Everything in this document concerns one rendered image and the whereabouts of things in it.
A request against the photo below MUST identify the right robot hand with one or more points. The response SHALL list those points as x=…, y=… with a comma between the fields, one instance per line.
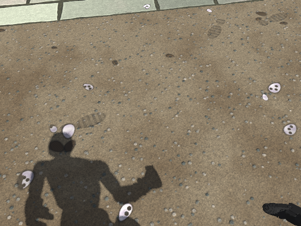
x=290, y=212

